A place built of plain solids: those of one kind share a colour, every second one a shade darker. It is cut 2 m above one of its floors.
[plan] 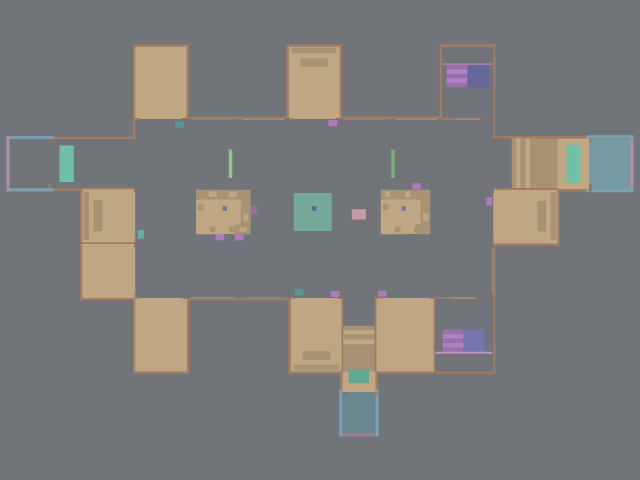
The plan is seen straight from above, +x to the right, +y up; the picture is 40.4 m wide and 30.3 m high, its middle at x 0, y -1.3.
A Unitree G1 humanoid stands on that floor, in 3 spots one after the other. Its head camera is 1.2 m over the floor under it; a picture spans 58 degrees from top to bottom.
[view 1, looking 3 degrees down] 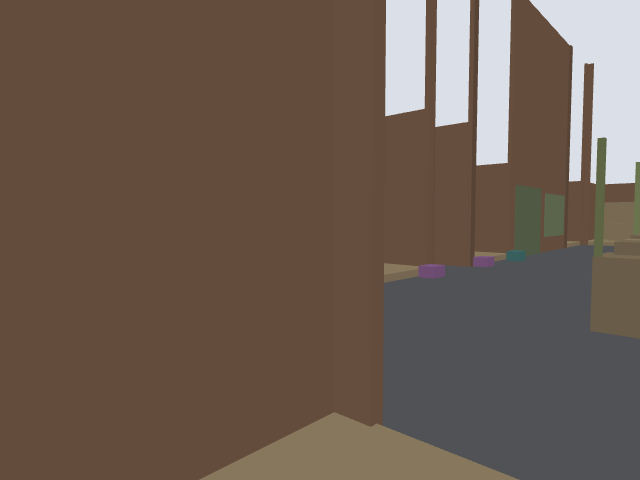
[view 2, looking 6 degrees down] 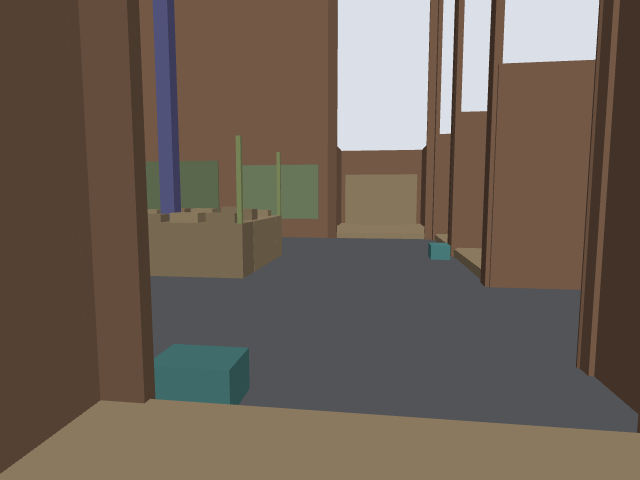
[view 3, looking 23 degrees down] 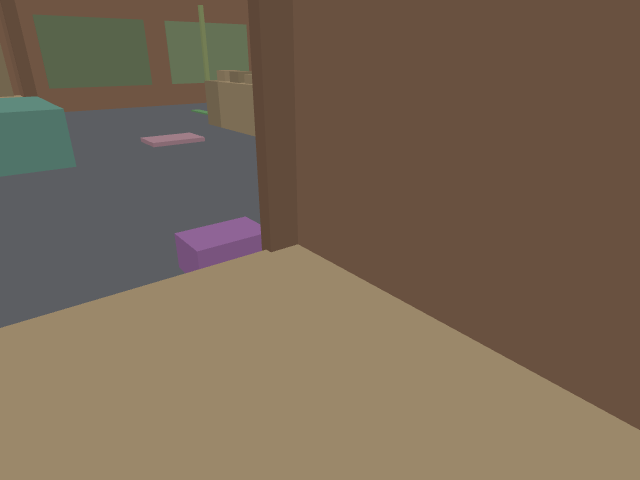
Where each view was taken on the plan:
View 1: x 12.96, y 0.20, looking -137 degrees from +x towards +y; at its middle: wall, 2.52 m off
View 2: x -10.05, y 8.62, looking -82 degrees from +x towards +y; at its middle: ground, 13.09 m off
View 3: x -0.22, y -7.28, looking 52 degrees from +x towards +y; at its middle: wall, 2.78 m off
